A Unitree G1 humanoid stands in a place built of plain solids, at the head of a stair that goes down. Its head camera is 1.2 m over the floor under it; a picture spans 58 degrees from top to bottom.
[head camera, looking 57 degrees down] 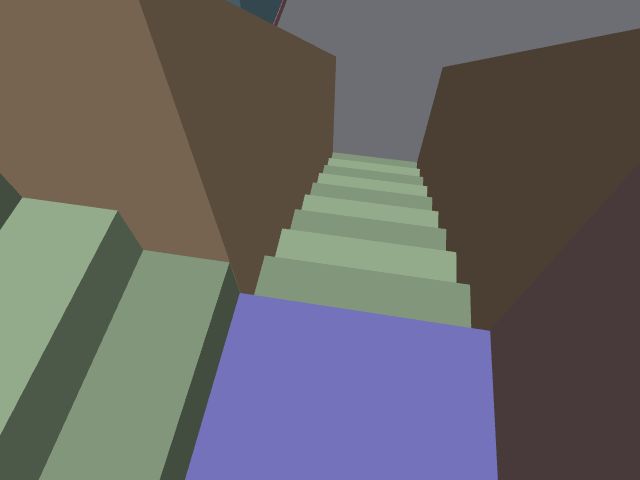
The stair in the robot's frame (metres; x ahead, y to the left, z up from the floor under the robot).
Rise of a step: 0.18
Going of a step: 0.25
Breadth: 0.75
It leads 9 degrees to the right of straight ahead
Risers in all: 10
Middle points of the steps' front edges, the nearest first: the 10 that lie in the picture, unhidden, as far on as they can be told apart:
0.53 -0.13 0.00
0.77 -0.17 -0.18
1.01 -0.21 -0.36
1.26 -0.25 -0.54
1.50 -0.29 -0.72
1.74 -0.33 -0.90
1.98 -0.36 -1.08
2.23 -0.40 -1.26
2.47 -0.44 -1.44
2.71 -0.48 -1.62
